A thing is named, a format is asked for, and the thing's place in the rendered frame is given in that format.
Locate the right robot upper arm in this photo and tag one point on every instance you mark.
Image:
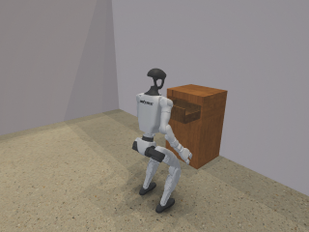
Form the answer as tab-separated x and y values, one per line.
166	107

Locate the cabinet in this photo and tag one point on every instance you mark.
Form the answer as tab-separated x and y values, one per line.
201	137

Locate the drawer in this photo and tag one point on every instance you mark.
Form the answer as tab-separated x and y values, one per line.
185	112

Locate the left robot upper arm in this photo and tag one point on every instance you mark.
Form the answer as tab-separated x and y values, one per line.
138	100

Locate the robot shin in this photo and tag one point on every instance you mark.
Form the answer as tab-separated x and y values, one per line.
150	172
170	184

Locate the right robot shin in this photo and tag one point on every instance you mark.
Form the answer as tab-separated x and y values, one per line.
170	184

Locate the right robot forearm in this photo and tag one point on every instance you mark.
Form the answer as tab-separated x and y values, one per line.
170	137

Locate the robot right hand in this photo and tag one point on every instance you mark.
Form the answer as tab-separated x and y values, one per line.
185	154

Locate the left robot shin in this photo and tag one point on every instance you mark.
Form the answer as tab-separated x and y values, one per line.
150	172

